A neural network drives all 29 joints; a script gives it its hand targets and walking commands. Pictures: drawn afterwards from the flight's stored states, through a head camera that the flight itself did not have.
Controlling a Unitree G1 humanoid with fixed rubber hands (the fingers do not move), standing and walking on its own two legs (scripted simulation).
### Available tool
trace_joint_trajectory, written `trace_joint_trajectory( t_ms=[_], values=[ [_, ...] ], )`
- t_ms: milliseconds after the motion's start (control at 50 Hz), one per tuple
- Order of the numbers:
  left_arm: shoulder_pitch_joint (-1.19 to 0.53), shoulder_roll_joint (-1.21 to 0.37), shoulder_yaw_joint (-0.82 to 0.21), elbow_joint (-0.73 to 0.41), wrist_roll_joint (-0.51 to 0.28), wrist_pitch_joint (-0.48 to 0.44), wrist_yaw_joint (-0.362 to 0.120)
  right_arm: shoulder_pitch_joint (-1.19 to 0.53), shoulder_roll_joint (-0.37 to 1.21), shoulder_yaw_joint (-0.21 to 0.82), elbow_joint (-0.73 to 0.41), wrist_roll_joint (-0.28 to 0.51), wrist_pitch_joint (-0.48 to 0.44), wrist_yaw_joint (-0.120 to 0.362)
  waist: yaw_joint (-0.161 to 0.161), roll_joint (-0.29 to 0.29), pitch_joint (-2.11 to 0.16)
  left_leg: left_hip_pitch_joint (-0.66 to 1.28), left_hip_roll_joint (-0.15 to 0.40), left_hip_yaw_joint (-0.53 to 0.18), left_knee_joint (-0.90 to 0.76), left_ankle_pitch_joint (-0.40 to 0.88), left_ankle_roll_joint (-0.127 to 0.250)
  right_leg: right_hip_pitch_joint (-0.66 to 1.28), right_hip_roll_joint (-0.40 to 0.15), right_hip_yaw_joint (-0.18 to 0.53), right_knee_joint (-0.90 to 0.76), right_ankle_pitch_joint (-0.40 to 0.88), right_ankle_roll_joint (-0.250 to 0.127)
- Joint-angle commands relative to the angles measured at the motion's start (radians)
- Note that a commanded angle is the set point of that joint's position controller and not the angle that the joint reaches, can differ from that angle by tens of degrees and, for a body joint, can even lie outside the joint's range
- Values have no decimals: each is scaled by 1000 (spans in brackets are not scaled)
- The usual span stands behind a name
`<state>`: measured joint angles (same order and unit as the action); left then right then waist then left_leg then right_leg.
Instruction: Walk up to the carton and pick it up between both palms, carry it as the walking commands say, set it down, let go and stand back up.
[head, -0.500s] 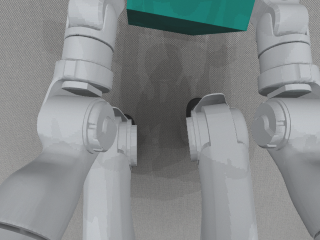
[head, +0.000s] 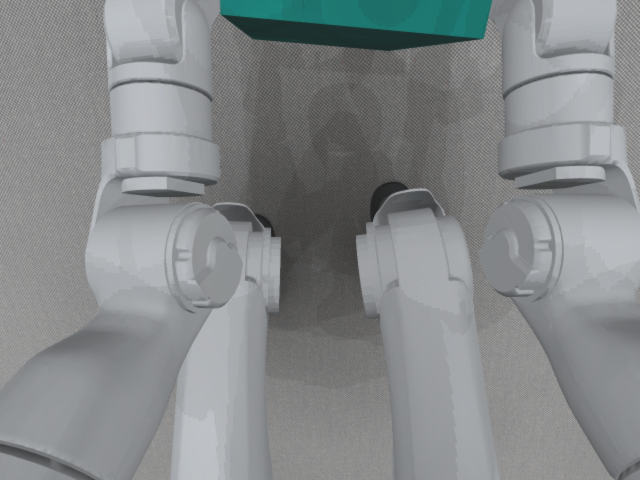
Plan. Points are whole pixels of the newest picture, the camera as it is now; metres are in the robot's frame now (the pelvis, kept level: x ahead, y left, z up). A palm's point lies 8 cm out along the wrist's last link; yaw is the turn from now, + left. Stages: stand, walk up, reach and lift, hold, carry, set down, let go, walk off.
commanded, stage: reach and lift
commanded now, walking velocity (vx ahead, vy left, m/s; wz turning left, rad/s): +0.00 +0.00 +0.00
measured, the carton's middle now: out of the picture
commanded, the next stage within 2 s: none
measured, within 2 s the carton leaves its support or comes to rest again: neither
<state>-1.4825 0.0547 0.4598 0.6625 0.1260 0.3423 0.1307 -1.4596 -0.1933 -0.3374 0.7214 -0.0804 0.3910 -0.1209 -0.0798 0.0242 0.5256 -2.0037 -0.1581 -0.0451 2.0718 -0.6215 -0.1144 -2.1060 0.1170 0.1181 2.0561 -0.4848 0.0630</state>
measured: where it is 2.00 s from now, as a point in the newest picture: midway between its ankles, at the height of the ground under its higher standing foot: (325, 275)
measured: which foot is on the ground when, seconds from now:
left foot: down 0.00-1.00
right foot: down 0.00-1.00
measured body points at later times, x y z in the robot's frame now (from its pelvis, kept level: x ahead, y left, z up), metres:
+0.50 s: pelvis -0.01 +0.01 +0.05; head +0.36 -0.05 +0.29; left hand +0.57 +0.06 -0.08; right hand +0.53 -0.21 -0.10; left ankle +0.12 +0.14 -0.38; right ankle +0.14 -0.12 -0.38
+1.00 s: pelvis -0.02 +0.01 +0.10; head +0.33 -0.04 +0.37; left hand +0.55 +0.07 -0.01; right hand +0.52 -0.20 -0.02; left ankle +0.12 +0.14 -0.38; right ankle +0.14 -0.12 -0.38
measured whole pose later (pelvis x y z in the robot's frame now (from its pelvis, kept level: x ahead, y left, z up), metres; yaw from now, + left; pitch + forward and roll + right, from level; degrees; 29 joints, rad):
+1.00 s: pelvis -0.02 +0.01 +0.10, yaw -2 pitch +23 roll +3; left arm -1.34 -0.02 0.47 0.51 0.16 0.40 0.12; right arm -1.35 -0.13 -0.37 0.58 -0.12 0.48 -0.09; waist -0.06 0.01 0.52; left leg -1.65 -0.15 -0.06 1.77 -0.54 -0.08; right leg -1.72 0.12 0.15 1.74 -0.43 0.08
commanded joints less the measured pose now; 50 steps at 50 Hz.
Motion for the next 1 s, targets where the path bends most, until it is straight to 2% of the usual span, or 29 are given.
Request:
trace_joint_trajectory(
  t_ms=[0,20,60,80,100,120,180,240,300,340,360,420,440,460,480,520,580,600,620,640,680,760,780,860,880,900,920,960,980],
  values=[
    [-647,-980,-643,-89,-190,8,-244,-780,1104,595,-367,236,-37,257,38,-110,-2423,504,-66,185,-181,411,96,1241,18,-210,-162,554,5],
    [-665,-989,-670,-68,-218,6,-233,-810,1062,586,-317,235,-35,256,-18,-112,-2384,513,-44,155,-175,382,104,1188,9,-211,-145,525,2],
    [-680,-1015,-640,-87,-177,5,-223,-778,1029,562,-251,201,-27,268,13,-66,-2268,540,-51,172,-198,356,90,1044,7,-218,-196,419,-2],
    [-717,-1013,-692,-96,-225,1,-225,-701,1071,540,-199,205,-21,264,-54,-50,-2261,571,-41,159,-218,302,84,1051,19,-234,-209,377,-14],
    [-804,-971,-718,-307,-221,-2,-213,-686,1138,572,-243,238,-2,260,7,-27,-2419,631,-54,160,-212,388,85,1159,17,-194,-205,465,-24],
    [-673,-1042,-667,-2,-194,20,-209,-711,1059,508,-187,181,-26,261,-73,-58,-2255,532,-35,149,-211,319,82,1035,12,-237,-198,416,-18],
    [-585,-1045,-645,-74,-152,14,-214,-758,1152,564,-297,211,-34,270,56,-53,-2304,641,-60,146,-246,373,108,1046,21,-217,-218,394,3],
    [-621,-1055,-645,-82,-152,16,-220,-689,1123,518,-211,179,-15,286,-23,-42,-2282,599,-44,156,-252,301,90,1045,21,-229,-255,347,-18],
    [-570,-1007,-567,62,-73,27,-236,-668,1113,442,-104,126,-10,297,32,-16,-2053,499,-33,133,-280,230,105,854,15,-230,-236,254,-10],
    [-660,-1108,-633,-104,-127,19,-233,-580,1106,474,-109,104,-2,292,-60,-19,-2247,600,-45,147,-285,298,76,1008,30,-238,-297,313,-17],
    [-594,-1044,-599,-71,-107,23,-238,-623,1120,470,-189,114,-7,288,-1,-43,-2221,554,-57,150,-305,279,93,1009,29,-235,-274,316,-12],
    [-600,-1107,-707,-161,-163,41,-233,-779,1125,610,-389,196,-4,287,5,-72,-2526,758,-62,148,-300,424,102,1189,31,-219,-280,459,8],
    [-661,-1051,-727,-188,-207,44,-234,-648,1142,581,-283,188,20,273,-42,-76,-2449,662,-53,143,-311,369,97,1198,33,-217,-302,426,2],
    [-659,-996,-646,-67,-142,50,-231,-645,1098,513,-191,125,27,273,-31,-64,-2245,507,-45,149,-325,250,106,1099,20,-215,-309,333,-9],
    [-622,-1042,-718,-214,-163,44,-242,-652,1186,591,-310,176,19,272,38,-49,-2442,623,-70,168,-352,359,102,1238,39,-198,-321,439,-9],
    [-662,-1019,-721,-190,-199,58,-232,-715,1111,604,-358,204,31,260,-11,-33,-2489,690,-60,156,-333,366,95,1247,31,-196,-321,432,-7],
    [-608,-1042,-672,-146,-143,47,-242,-616,1177,575,-225,164,29,269,6,-72,-2278,614,-42,128,-372,298,112,1123,34,-209,-338,341,-6],
    [-486,-1072,-652,-82,-127,71,-241,-666,1170,587,-298,182,26,276,66,-81,-2332,664,-52,142,-384,325,105,1195,39,-200,-374,347,-1],
    [-554,-1124,-686,-112,-159,62,-250,-646,1162,594,-261,178,32,277,-26,-112,-2452,729,-52,154,-382,331,96,1244,43,-233,-387,354,9],
    [-514,-1048,-573,82,-76,67,-256,-566,1130,471,-68,87,34,274,11,-61,-2044,477,-30,142,-405,163,94,1025,24,-210,-391,210,-20],
    [-591,-1121,-709,-194,-187,56,-251,-703,1227,656,-414,211,24,267,2,-142,-2562,777,-59,145,-393,405,105,1369,46,-222,-396,438,16],
    [-531,-1042,-648,-70,-136,74,-264,-647,1191,578,-266,179,38,261,68,-94,-2275,649,-51,150,-448,281,116,1227,36,-196,-437,290,2],
    [-577,-1096,-700,-118,-158,78,-259,-635,1162,549,-259,162,35,274,10,-30,-2309,751,-42,123,-467,283,106,1158,40,-220,-416,295,-9],
    [-605,-1051,-614,-71,-106,70,-263,-668,1196,535,-192,154,36,275,82,-50,-2195,629,-44,147,-478,172,114,1177,22,-175,-477,155,-20],
    [-573,-1113,-697,-125,-159,73,-268,-662,1198,600,-319,178,29,281,0,-100,-2421,812,-39,115,-481,267,115,1257,36,-223,-449,262,-2],
    [-505,-1143,-749,-166,-169,84,-254,-670,1209,649,-377,220,32,280,24,-26,-2562,931,-50,125,-474,354,102,1308,39,-218,-437,335,-6],
    [-563,-1086,-664,-62,-139,82,-258,-638,1186,569,-231,168,35,274,51,-37,-2386,764,-44,139,-440,268,93,1212,20,-180,-443,244,-27],
    [-539,-1098,-729,-169,-170,69,-267,-609,1211,598,-298,164,34,280,16,-84,-2394,789,-46,127,-490,327,99,1287,33,-206,-469,330,-9],
    [-517,-1116,-704,-146,-160,75,-270,-705,1215,636,-381,209,27,269,59,-76,-2441,830,-58,135,-505,338,110,1348,31,-200,-493,314,7]
  ],
)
